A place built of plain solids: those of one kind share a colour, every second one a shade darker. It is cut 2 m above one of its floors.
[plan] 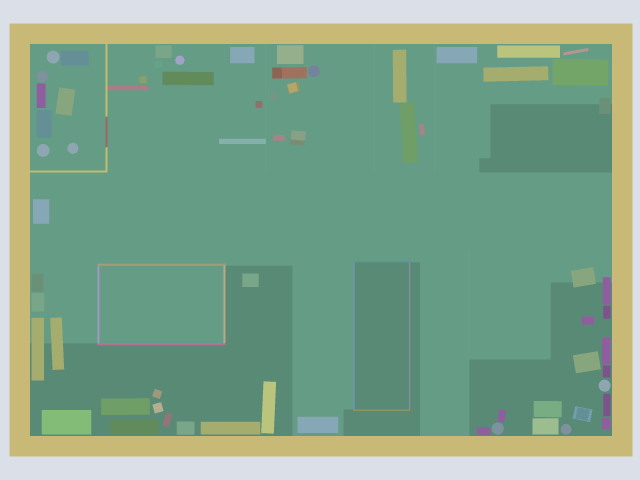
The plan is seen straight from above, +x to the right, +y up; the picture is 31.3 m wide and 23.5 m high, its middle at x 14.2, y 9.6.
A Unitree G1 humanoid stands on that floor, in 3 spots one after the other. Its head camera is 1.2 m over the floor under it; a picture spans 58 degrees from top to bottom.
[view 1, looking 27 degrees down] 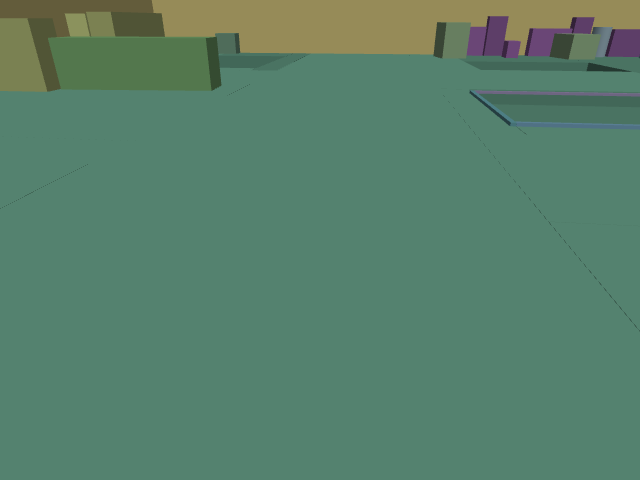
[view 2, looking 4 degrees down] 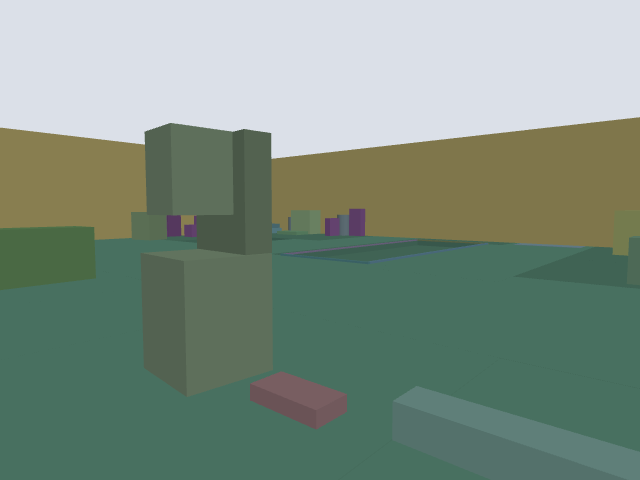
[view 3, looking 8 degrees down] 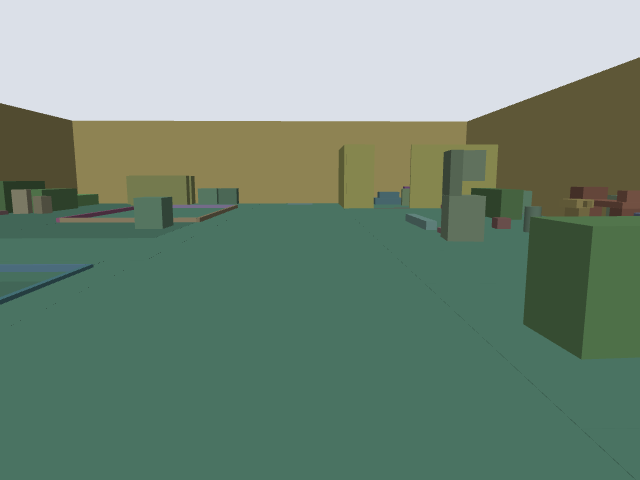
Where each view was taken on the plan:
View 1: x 10.06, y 10.29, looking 7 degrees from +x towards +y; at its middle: floor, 2.64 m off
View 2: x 10.40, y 16.45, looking -49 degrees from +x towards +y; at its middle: floor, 17.21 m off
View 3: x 21.73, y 11.60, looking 179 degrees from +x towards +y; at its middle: floor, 8.62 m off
